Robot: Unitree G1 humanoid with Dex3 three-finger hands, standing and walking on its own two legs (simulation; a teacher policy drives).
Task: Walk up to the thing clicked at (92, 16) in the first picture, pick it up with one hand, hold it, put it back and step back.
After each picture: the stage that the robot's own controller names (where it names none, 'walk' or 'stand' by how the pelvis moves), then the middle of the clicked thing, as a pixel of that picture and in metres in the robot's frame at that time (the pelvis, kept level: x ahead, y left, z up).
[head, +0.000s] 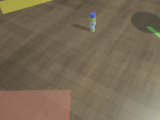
stand; (92, 22) +1.72 -0.13 -0.66
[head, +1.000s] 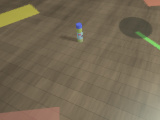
walk; (79, 32) +1.61 +0.16 -0.64
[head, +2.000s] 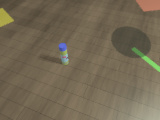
walk; (64, 54) +1.07 +0.25 -0.64
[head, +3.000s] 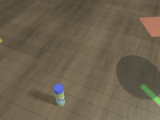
walk; (59, 95) +0.64 +0.21 -0.63
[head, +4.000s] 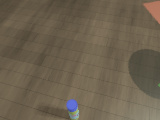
walk; (73, 110) +0.44 +0.11 -0.60
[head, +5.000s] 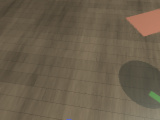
stand; out of the picture +0.38 +0.13 -0.65
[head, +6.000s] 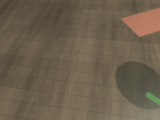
stand; out of the picture +0.36 +0.14 -0.65
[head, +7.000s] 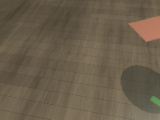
stand; out of the picture +0.40 +0.13 -0.66
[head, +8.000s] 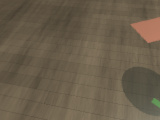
stand; out of the picture +0.39 +0.13 -0.66
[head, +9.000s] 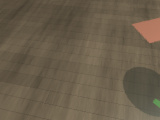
go down; out of the picture +0.38 +0.12 -0.66
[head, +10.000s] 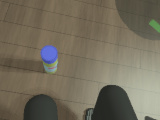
go down; (50, 61) +0.48 +0.09 -0.34
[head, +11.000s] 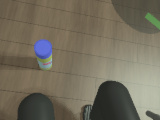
approach; (44, 57) +0.49 +0.10 -0.31
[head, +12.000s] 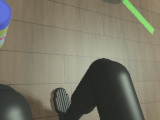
close in; out of the picture +0.49 +0.16 -0.20
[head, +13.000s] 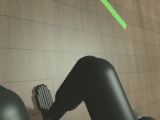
close; out of the picture +0.49 +0.18 -0.21
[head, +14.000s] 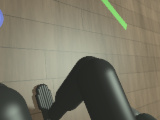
lift; out of the picture +0.47 +0.17 -0.21
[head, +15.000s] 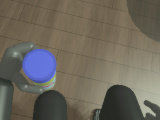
lift; (43, 74) +0.35 +0.14 -0.03
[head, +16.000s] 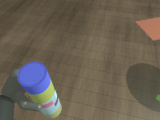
hold; (44, 94) +0.29 +0.14 +0.06
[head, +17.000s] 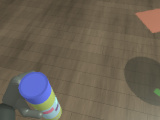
hold; (45, 101) +0.28 +0.14 +0.03
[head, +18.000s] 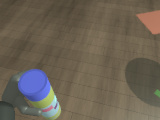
hold; (44, 99) +0.29 +0.14 +0.03
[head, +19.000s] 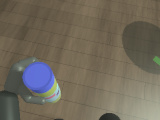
crouch; (46, 87) +0.33 +0.12 -0.03
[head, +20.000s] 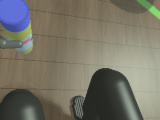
lower; (19, 32) +0.49 +0.12 -0.08
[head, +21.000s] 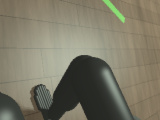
lower; out of the picture +0.46 +0.20 -0.20
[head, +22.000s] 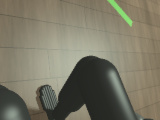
lower; out of the picture +0.46 +0.19 -0.19
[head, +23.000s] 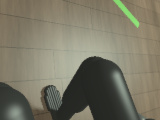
lower; out of the picture +0.45 +0.19 -0.19
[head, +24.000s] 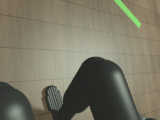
lower; out of the picture +0.44 +0.19 -0.19
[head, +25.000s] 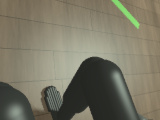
open; out of the picture +0.45 +0.19 -0.19
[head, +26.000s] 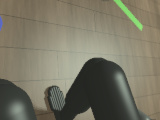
stand; out of the picture +0.45 +0.19 -0.18
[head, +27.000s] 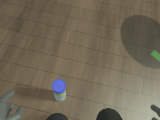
walk; (59, 91) +0.42 +0.10 -0.46
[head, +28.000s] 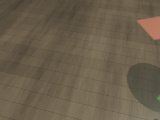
stand; out of the picture +0.37 +0.08 -0.59
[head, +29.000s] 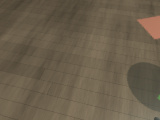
stand; out of the picture +0.37 +0.08 -0.59
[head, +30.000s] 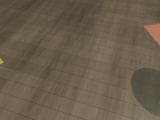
stand; out of the picture +0.39 +0.07 -0.64
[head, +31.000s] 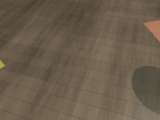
stand; out of the picture +0.38 +0.09 -0.66
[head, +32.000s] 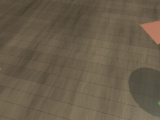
stand; out of the picture +0.36 +0.11 -0.66
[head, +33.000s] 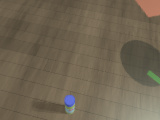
walk; (69, 105) +0.44 +0.07 -0.65
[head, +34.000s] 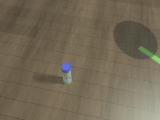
walk; (66, 74) +0.68 +0.14 -0.63
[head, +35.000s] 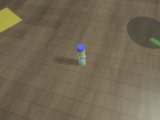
stand; (81, 55) +0.98 +0.10 -0.63
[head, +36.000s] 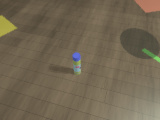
stand; (76, 64) +0.97 +0.09 -0.65
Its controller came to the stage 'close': yes
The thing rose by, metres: 0.68
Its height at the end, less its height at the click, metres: +0.00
